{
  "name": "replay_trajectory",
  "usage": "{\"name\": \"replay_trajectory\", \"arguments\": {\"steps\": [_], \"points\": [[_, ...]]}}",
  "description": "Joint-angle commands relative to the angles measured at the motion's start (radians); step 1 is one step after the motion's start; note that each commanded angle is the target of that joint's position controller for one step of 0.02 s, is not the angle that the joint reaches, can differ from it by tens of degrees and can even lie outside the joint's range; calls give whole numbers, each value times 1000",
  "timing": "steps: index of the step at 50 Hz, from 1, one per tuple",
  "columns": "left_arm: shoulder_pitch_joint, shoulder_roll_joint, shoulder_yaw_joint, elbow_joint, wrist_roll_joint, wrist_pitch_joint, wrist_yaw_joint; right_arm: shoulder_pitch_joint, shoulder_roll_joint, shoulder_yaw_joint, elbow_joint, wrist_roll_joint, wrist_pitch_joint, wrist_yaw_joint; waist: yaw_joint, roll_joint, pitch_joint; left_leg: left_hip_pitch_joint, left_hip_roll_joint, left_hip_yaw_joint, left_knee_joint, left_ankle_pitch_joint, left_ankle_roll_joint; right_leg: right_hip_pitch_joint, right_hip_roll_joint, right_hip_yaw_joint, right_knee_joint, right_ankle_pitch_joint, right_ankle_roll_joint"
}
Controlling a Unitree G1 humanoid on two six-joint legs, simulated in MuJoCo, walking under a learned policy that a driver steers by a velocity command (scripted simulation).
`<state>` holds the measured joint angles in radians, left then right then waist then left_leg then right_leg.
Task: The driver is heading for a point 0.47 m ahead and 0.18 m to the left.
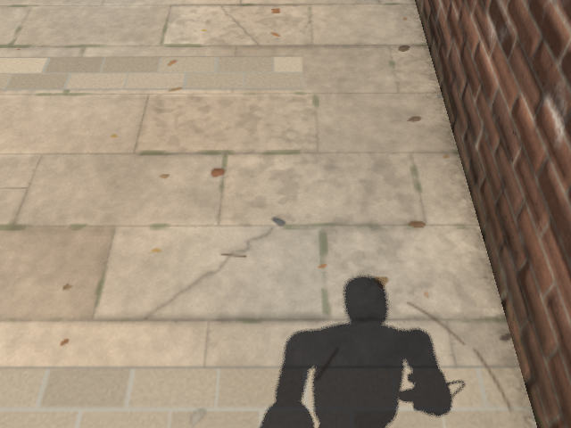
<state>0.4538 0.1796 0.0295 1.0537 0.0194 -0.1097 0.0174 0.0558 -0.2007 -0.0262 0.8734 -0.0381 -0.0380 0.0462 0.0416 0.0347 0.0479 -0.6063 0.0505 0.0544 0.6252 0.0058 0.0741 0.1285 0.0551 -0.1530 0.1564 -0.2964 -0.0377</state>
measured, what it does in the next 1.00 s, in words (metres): walks ahead, turning left: left foot, then right foot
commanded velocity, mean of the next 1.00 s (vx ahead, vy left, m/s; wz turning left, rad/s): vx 0.35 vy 0.00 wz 0.36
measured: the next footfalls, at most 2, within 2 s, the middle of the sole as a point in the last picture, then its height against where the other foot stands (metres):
left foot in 0.08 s outside the picture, level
right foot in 0.64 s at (308, 388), level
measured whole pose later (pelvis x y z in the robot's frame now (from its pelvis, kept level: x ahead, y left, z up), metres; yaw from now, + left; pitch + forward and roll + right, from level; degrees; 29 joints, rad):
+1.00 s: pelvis +0.43 +0.07 +0.00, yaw +21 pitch -1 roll -1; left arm 0.28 0.21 0.00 0.96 0.01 -0.03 0.01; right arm 0.16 -0.22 -0.02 1.00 -0.04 0.03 -0.02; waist 0.03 0.03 0.03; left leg -0.29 -0.01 -0.03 0.58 -0.28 0.03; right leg -0.28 0.03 -0.05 0.44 -0.14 -0.04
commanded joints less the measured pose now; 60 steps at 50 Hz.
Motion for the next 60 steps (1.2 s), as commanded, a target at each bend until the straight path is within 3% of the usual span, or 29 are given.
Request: {"name": "replay_trajectory", "arguments": {"steps": [1,3,4,5,6,7,9,11,12,15,18,24,26,29,31,32,33,34,35,36,38,42,46,49,50,51,52,54,60], "points": [[17,164,33,-28,6,2,16,-71,-69,-21,-73,2,-15,-2,-23,-109,66,43,-36,56,-45,-108,42,-32,-300,17,78,700,-97],[23,181,40,-21,11,17,20,98,-91,-38,-27,6,-20,-12,-89,-126,-35,235,-116,96,-70,-187,94,-10,-294,-20,352,979,-86],[24,186,41,-31,11,25,19,250,-127,-58,22,-4,-26,-17,-148,-99,-121,432,-132,75,-117,-178,128,-91,-274,-45,577,911,-65],[31,151,31,-77,-6,24,12,384,-223,-89,38,-20,-27,-30,-189,13,-242,713,74,-216,-131,-265,214,-361,-232,-61,906,603,-31],[42,112,29,-127,-23,11,-7,379,-293,-109,28,6,-13,-32,-142,242,-352,919,320,-786,-302,-213,366,-703,10,17,1271,-215,19],[-62,170,41,-152,-7,3,-11,341,-283,-106,27,28,-1,-31,-138,76,-302,892,282,-731,-330,-177,340,-816,-50,193,1305,-157,2],[-152,144,34,-175,-9,-15,-14,242,-185,-84,22,27,-3,-41,-85,-53,-93,630,215,-491,-354,-2,264,-803,-136,190,1156,-19,-3],[-144,128,34,-183,25,19,-13,201,-139,-69,20,35,-14,-48,-25,-45,-61,482,131,-377,-378,112,219,-695,-164,198,1045,-12,20],[-148,123,34,-191,36,39,-19,219,-145,-69,25,39,-20,-48,-21,-37,-66,459,122,-369,-392,129,222,-676,-159,194,1019,-21,33],[-211,104,22,-223,30,66,-22,258,-189,-79,32,42,-32,-47,-20,-24,-48,422,79,-333,-433,66,212,-708,-162,180,903,56,62],[-350,130,25,-271,28,69,-20,323,-194,-80,43,38,-28,-42,-68,-3,1,469,66,-362,-457,34,183,-802,-161,174,753,172,87],[-526,142,14,-339,15,65,-31,429,-201,-79,59,30,-20,-52,-129,30,14,595,55,-396,-406,122,152,-839,-114,179,567,266,92],[-538,128,5,-344,8,52,-34,441,-190,-73,66,23,-17,-60,-135,42,19,607,28,-342,-344,322,127,-770,-76,146,480,283,73],[-450,152,7,-316,9,27,-32,423,-192,-69,65,13,-16,-73,-109,77,-19,599,18,-339,-236,505,64,-553,-26,145,355,285,21],[-261,196,24,-253,16,9,-17,365,-209,-71,60,25,-24,-80,-14,59,-84,607,-14,-321,-40,599,29,-353,-20,142,233,393,-19],[-145,245,34,-234,26,-9,-9,366,-183,-61,37,37,-34,-77,20,-4,-180,483,-56,-310,149,379,10,-121,-163,251,268,701,-51],[-83,319,51,-239,23,2,-11,538,-82,-43,52,75,-27,-86,-8,-272,-369,244,-200,-192,511,-420,-32,205,-484,539,388,1238,-221],[-83,270,49,-241,-15,28,-17,554,-181,-59,70,58,-17,-95,-9,-255,-487,156,-213,-183,653,-667,-32,211,-538,676,358,1186,-290],[-153,199,30,-253,-20,35,-19,467,-207,-66,84,29,-11,-92,-17,-131,-351,141,-171,-214,654,-574,-42,55,-457,569,297,1045,-260],[-236,141,13,-256,-18,41,-13,398,-178,-59,82,23,-7,-82,-28,-107,-240,121,-134,-189,603,-519,-55,-42,-387,474,255,906,-216],[-249,117,-3,-227,-17,45,1,336,-132,-49,80,8,20,-64,-45,-130,-133,178,-95,-164,484,-464,-76,-217,-305,354,175,813,-169],[-260,146,-5,-189,-5,32,-6,341,-84,-31,115,10,60,-63,-88,-149,-135,319,-101,-105,303,-415,-88,-364,-271,274,140,752,-175],[-239,166,-3,-160,-3,50,-8,246,-83,-13,122,9,77,-66,-59,-191,-111,405,-78,-52,96,-341,-63,-453,-250,293,93,293,-154],[-244,148,-13,-148,-13,71,-4,215,-82,-2,136,-2,66,-67,-75,-147,-43,522,-72,-45,-87,-248,-39,-585,-233,321,87,-55,-108],[-223,137,-19,-136,-5,68,-4,206,-86,3,129,-8,55,-71,-87,-110,-12,560,-35,-108,-189,-197,-29,-634,-226,328,93,-72,-72],[-198,120,-23,-132,-5,66,-6,212,-131,1,128,-13,40,-78,-75,-27,-3,563,67,-242,-297,-167,-10,-631,-186,297,160,-62,-27],[-102,78,-28,-117,-24,70,-9,162,-194,-8,123,10,30,-80,8,92,-8,409,156,-341,-361,-198,40,-506,-89,202,193,-5,2],[-100,79,-31,-71,-19,87,-5,120,-123,6,135,30,20,-72,10,77,14,229,102,-303,-416,-398,27,-273,-98,202,204,102,20],[-91,77,-36,-12,-12,79,-2,186,-100,4,173,34,18,-79,-19,-7,4,374,35,-223,-375,-248,3,-328,-130,223,164,146,29]]}}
